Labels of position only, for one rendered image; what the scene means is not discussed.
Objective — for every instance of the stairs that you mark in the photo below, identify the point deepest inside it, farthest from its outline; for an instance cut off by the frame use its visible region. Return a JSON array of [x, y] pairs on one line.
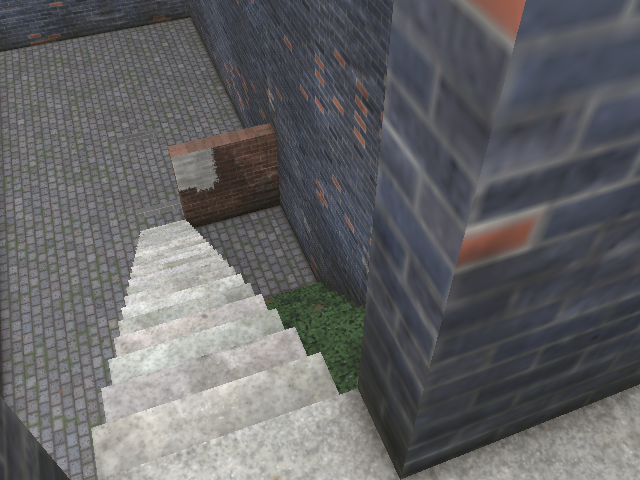
[[199, 355]]

